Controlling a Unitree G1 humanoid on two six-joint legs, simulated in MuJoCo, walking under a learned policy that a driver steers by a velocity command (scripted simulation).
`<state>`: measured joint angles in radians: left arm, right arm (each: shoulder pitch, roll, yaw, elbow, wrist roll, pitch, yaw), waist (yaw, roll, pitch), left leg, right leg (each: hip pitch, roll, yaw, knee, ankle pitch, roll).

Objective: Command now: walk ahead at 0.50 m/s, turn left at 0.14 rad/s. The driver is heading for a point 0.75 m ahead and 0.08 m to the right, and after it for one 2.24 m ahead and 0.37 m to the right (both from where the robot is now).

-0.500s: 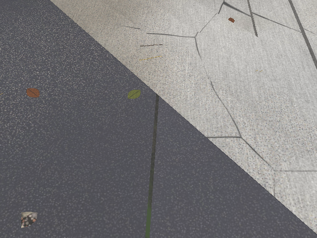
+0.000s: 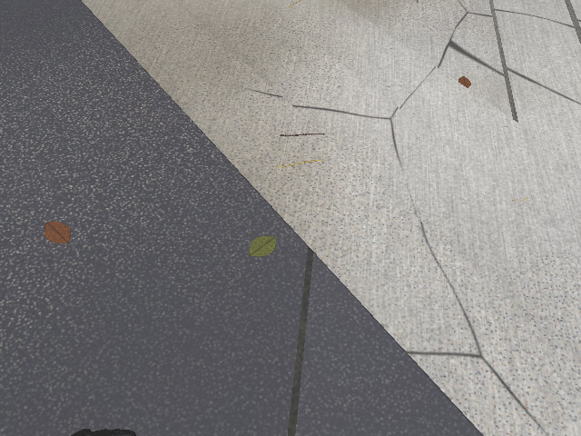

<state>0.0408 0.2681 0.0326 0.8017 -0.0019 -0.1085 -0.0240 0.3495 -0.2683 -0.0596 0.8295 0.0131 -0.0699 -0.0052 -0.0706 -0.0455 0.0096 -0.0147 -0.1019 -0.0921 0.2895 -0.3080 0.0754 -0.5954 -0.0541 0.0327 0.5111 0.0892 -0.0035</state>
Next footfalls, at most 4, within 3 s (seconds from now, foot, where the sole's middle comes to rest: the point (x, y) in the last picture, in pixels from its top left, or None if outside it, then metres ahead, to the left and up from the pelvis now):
0.08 right None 0.23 -0.13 -0.78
0.60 left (228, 420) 0.52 0.11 -0.78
1.12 right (327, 314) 0.78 -0.14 -0.78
1.56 left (235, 300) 0.83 0.09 -0.78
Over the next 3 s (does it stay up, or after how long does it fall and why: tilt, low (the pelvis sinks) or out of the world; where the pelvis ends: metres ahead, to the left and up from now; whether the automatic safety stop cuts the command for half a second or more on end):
stays up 0.83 -0.06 0.00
